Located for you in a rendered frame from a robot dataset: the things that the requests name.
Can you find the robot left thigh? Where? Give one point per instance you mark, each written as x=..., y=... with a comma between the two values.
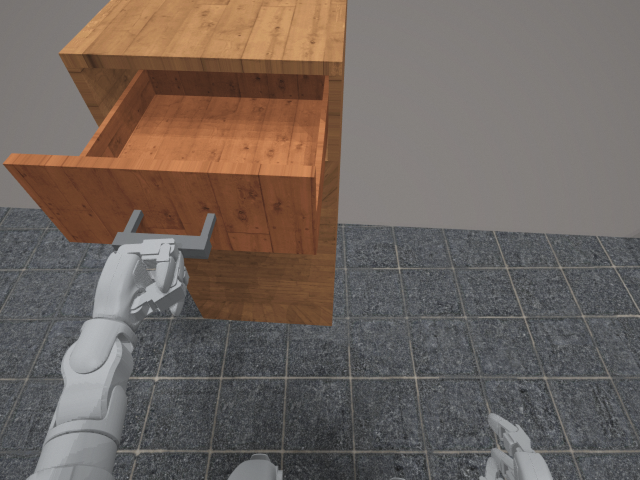
x=256, y=470

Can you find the cabinet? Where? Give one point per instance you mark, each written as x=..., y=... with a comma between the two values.
x=305, y=37

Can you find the drawer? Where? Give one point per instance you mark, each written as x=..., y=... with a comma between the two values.
x=247, y=147

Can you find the left robot forearm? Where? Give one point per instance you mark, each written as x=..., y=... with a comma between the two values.
x=85, y=432

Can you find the robot right hand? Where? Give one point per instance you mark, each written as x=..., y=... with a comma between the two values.
x=526, y=464

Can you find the robot left shin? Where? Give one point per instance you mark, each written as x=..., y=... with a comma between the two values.
x=260, y=457

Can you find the handle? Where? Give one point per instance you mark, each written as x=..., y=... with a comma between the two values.
x=197, y=247

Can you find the robot left hand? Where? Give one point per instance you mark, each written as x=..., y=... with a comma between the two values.
x=124, y=277

